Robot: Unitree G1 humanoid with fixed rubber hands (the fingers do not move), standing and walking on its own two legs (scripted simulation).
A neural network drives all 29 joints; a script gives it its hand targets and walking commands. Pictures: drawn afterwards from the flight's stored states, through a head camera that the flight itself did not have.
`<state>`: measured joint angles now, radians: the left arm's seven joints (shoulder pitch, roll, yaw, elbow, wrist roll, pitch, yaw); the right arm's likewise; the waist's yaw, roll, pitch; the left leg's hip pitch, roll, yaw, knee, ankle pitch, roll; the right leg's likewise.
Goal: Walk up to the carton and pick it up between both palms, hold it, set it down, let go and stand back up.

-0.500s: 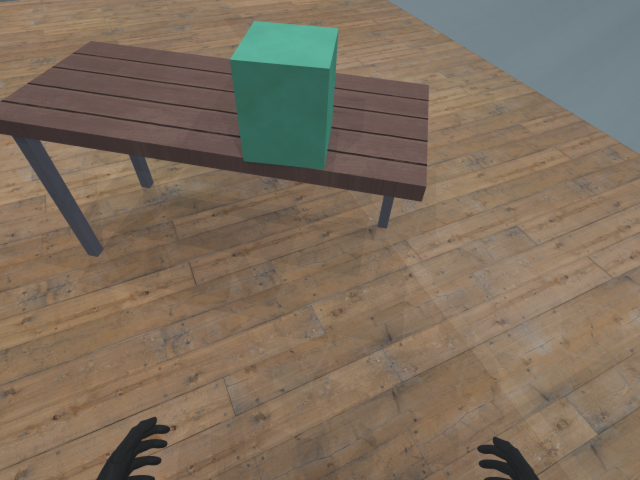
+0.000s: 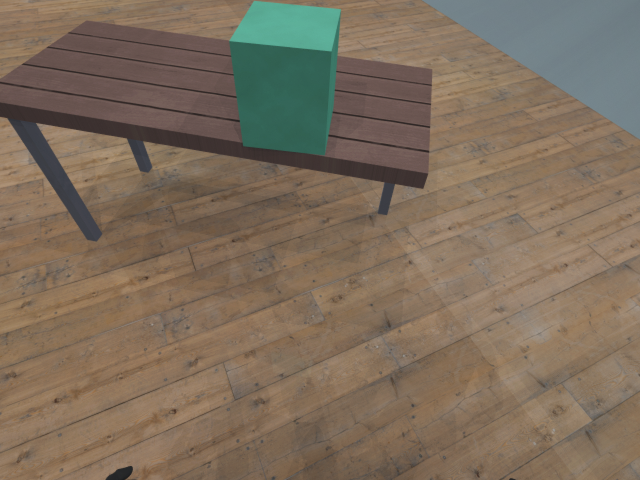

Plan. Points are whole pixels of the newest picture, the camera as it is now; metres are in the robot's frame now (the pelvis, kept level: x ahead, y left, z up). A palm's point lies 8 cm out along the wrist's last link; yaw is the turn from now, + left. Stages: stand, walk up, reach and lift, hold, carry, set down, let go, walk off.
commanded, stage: stand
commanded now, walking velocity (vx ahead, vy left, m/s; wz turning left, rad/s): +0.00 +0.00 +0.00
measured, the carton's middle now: (290, 80) +0.94 +0.10 +0.00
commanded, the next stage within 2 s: walk up in 0.76 s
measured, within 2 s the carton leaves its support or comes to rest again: neither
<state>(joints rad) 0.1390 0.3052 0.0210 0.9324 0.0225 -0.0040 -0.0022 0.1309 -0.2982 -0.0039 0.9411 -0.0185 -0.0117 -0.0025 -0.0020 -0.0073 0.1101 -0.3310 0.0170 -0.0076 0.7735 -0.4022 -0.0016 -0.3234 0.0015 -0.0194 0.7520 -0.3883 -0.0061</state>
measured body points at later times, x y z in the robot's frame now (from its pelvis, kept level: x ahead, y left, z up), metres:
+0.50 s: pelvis +0.01 +0.00 +0.03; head +0.03 +0.00 +0.47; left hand +0.09 +0.28 -0.11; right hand +0.09 -0.28 -0.11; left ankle +0.01 +0.12 -0.71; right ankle +0.01 -0.12 -0.71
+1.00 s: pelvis +0.01 -0.01 +0.03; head +0.02 +0.00 +0.48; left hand +0.09 +0.28 -0.11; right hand +0.10 -0.29 -0.10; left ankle +0.01 +0.12 -0.71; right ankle +0.01 -0.12 -0.71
